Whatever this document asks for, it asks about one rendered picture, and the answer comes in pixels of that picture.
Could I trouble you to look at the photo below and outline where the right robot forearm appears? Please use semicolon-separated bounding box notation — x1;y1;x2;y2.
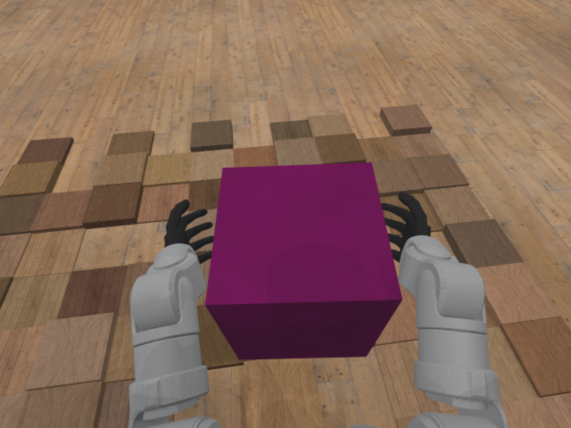
398;235;509;428

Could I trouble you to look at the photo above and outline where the carton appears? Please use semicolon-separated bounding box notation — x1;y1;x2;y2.
205;162;402;360

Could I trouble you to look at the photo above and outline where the robot left hand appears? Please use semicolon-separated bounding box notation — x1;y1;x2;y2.
164;199;214;264

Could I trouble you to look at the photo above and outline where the robot right hand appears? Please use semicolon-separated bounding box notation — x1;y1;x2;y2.
381;192;431;263

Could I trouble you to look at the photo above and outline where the left robot forearm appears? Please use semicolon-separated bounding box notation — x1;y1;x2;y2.
128;243;210;428

